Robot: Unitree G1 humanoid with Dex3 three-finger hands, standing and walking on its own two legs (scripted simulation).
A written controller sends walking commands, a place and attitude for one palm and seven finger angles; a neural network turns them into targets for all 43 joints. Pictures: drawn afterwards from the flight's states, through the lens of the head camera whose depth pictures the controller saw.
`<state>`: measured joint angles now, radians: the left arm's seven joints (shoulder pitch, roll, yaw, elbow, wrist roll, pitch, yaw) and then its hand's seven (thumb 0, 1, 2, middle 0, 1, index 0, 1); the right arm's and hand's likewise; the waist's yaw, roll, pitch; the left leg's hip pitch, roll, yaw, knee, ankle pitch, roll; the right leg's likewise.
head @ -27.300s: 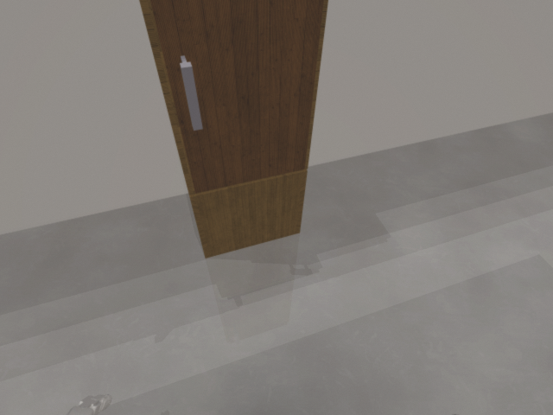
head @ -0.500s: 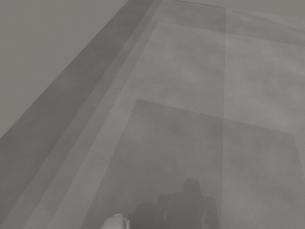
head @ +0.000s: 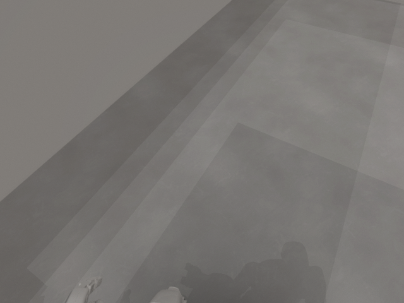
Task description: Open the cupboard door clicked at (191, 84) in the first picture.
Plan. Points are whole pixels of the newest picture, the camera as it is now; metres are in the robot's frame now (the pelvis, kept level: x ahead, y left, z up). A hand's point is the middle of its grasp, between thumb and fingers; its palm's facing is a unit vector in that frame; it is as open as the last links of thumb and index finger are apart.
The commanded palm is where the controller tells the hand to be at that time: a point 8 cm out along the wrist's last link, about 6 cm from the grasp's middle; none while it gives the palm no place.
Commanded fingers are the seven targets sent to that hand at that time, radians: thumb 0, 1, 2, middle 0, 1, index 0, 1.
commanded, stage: turn to face it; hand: left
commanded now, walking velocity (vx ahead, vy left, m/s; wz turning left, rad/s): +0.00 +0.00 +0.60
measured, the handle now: out of the picture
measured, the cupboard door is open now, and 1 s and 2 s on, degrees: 38 38 38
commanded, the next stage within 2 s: none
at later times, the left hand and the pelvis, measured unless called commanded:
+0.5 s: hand out of the picture +0.02 +0.21 -0.16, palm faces +0.35 -0.90 -0.27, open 7.4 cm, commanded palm none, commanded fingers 0.00 0.90 0.90 -0.20 -0.30 -0.20 -0.30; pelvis +0.02 -0.02 +0.00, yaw +19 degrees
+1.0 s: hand out of the picture -0.03 +0.14 -0.17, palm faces +0.62 -0.76 -0.20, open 7.4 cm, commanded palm none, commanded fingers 0.00 0.90 0.90 -0.20 -0.30 -0.20 -0.30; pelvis +0.04 -0.05 +0.00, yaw +38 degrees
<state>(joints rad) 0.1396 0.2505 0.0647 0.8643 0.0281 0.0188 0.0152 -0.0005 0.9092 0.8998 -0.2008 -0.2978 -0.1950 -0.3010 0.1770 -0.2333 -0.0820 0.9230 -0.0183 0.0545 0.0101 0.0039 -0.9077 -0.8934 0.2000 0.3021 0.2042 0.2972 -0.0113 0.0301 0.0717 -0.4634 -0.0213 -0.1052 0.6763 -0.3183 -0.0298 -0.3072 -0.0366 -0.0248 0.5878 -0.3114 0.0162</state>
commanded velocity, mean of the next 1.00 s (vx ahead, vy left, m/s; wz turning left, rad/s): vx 0.00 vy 0.00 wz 0.60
